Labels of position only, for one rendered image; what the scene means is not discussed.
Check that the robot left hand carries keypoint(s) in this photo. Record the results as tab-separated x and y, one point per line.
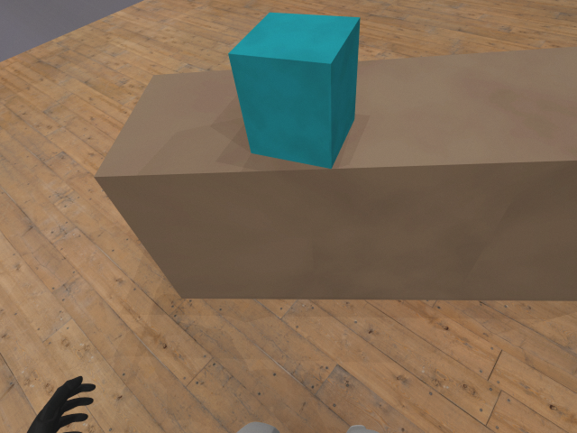
49	419

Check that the pedestal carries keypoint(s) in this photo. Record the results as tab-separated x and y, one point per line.
456	181

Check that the carton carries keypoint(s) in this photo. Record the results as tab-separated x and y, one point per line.
295	76

